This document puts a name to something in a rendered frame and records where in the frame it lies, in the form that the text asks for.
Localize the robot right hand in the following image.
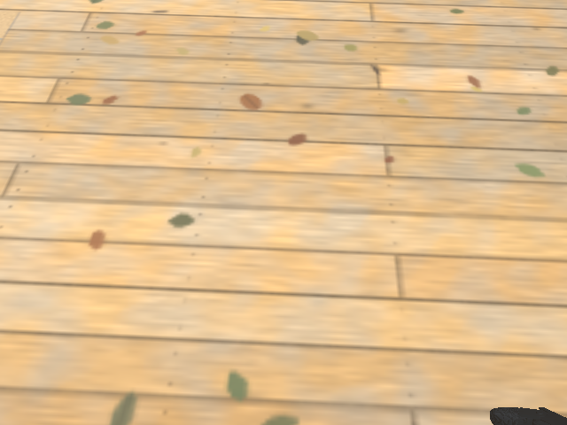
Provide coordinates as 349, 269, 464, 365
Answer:
490, 407, 567, 425

